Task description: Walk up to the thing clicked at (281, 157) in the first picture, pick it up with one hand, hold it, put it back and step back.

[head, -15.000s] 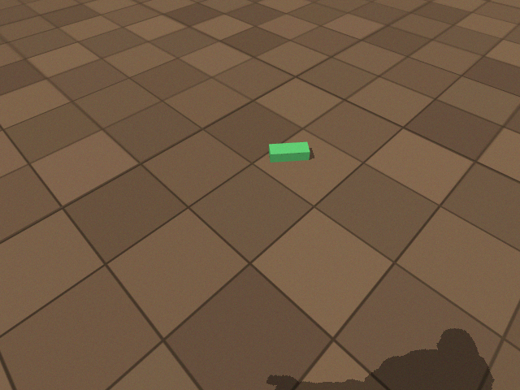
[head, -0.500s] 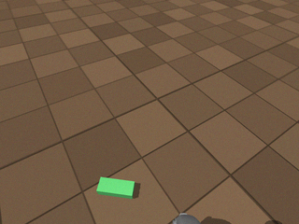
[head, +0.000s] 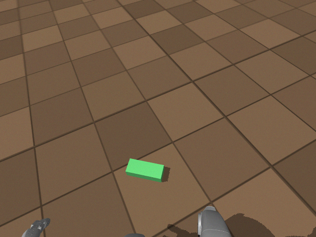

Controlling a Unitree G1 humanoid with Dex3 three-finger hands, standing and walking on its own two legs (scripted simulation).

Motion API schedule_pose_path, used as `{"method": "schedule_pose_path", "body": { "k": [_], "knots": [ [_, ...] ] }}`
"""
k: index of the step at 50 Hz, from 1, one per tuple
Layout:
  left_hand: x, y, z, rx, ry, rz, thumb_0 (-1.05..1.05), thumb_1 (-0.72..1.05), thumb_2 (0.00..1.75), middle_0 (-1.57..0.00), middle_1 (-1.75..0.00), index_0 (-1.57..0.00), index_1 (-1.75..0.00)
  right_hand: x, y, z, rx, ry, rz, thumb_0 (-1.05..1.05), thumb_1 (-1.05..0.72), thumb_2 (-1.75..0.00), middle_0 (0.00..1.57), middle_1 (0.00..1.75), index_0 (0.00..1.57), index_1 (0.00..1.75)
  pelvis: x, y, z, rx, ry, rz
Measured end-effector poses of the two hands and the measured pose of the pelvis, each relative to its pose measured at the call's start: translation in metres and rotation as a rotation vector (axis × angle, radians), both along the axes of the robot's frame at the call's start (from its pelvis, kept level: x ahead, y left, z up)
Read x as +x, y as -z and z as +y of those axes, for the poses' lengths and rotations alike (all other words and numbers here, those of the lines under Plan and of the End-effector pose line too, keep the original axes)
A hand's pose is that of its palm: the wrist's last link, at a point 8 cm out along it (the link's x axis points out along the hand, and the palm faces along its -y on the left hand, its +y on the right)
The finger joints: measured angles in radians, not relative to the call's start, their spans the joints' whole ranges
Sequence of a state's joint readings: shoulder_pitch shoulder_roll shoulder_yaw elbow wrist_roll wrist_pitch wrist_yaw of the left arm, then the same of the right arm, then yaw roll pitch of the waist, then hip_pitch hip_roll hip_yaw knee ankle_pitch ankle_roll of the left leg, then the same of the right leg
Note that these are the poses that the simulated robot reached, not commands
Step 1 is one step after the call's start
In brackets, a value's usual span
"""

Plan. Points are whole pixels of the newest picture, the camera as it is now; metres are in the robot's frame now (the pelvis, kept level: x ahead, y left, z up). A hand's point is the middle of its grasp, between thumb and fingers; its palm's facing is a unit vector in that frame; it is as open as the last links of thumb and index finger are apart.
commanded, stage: stand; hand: left
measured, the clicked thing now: (145, 170) +0.56 +0.16 -0.69
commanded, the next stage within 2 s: none
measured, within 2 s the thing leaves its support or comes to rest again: neither
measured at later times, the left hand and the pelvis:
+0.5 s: hand out of the picture +0.07 +0.23 -0.10, palm faces -0.02 -0.94 -0.34, open 7.4 cm; pelvis +0.00 -0.01 +0.05, yaw +0 degrees
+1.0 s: hand out of the picture +0.09 +0.24 -0.10, palm faces -0.03 -0.93 -0.35, open 7.4 cm; pelvis +0.00 -0.01 +0.06, yaw +0 degrees
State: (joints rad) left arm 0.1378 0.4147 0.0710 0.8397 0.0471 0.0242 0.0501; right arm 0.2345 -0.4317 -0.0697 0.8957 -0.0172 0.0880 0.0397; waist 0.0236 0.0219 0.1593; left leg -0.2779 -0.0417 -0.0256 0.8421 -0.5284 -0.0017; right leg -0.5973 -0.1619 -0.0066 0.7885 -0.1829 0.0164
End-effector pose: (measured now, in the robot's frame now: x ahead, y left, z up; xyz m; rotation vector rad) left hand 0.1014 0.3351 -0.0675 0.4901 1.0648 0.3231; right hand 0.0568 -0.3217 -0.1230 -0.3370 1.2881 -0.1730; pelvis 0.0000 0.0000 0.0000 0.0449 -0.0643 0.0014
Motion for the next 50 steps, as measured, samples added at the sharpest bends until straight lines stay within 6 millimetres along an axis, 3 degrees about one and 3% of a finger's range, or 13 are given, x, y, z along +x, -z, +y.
{"method": "schedule_pose_path", "body": {
  "k": [5,8,12,17,22,28,36,44,50],
  "knots": [
    [-0.03,0.006,0.006,-0.09,-0.068,0.045,0.01,0.9,0.9,-0.2,-0.3,-0.21,-0.3,-0.051,-0.033,0.014,-0.05,0.046,0.007,0.0,-0.9,-0.9,0.2,0.3,0.2,0.3,-0.002,-0.02,0.006,-0.031,-0.022,0.001],
    [-0.043,0.006,0.0,-0.142,-0.09,0.051,0.01,0.9,0.9,-0.2,-0.3,-0.2,-0.3,-0.064,-0.053,0.013,-0.065,0.067,0.043,0.0,-0.9,-0.9,0.2,0.3,0.21,0.3,-0.001,-0.034,0.001,-0.042,-0.018,0.01],
    [-0.061,0.011,-0.014,-0.178,-0.087,0.127,0.0,0.9,0.9,-0.2,-0.3,-0.2,-0.3,-0.052,-0.064,0.001,-0.085,0.081,0.001,0.0,-0.9,-0.9,0.2,0.3,0.21,0.3,0.002,-0.04,-0.004,-0.032,-0.002,0.027],
    [-0.066,0.009,-0.04,-0.192,-0.055,0.172,0.01,0.91,0.9,-0.2,-0.3,-0.2,-0.3,-0.018,-0.056,-0.01,-0.068,0.069,-0.061,0.0,-0.9,-0.9,0.2,0.3,0.2,0.3,0.0,-0.04,-0.01,-0.055,0.012,0.015],
    [-0.05,0.001,-0.054,-0.204,-0.014,0.154,0.01,0.9,0.9,-0.2,-0.3,-0.21,-0.3,0.011,-0.052,0.004,-0.007,0.038,-0.129,0.0,-0.9,-0.9,0.2,0.3,0.2,0.3,-0.004,-0.046,-0.01,-0.042,0.013,0.013],
    [-0.018,-0.009,-0.059,-0.208,0.017,0.062,0.01,0.9,0.9,-0.2,-0.3,-0.21,-0.3,0.029,-0.052,0.019,0.042,0.008,-0.159,0.0,-0.9,-0.9,0.2,0.3,0.2,0.3,-0.003,-0.05,-0.012,-0.041,0.009,0.007],
    [0.002,-0.016,-0.054,-0.201,0.027,0.019,0.0,0.9,0.9,-0.2,-0.3,-0.21,-0.3,0.02,-0.054,0.019,0.045,0.014,-0.131,0.0,-0.9,-0.9,0.2,0.3,0.21,0.3,-0.004,-0.053,-0.013,-0.04,0.008,0.009],
    [-0.01,-0.012,-0.048,-0.193,0.002,0.087,0.0,0.9,0.9,-0.2,-0.3,-0.2,-0.3,-0.002,-0.053,0.01,0.019,0.04,-0.048,0.0,-0.9,-0.9,0.2,0.3,0.2,0.3,-0.003,-0.054,-0.013,-0.037,0.008,0.018],
    [-0.021,-0.008,-0.048,-0.195,-0.017,0.134,0.0,0.9,0.9,-0.2,-0.3,-0.2,-0.3,-0.005,-0.053,0.006,0.01,0.045,-0.017,0.0,-0.9,-0.9,0.2,0.3,0.2,0.3,-0.001,-0.055,-0.014,-0.039,0.007,0.024]
  ]
}}
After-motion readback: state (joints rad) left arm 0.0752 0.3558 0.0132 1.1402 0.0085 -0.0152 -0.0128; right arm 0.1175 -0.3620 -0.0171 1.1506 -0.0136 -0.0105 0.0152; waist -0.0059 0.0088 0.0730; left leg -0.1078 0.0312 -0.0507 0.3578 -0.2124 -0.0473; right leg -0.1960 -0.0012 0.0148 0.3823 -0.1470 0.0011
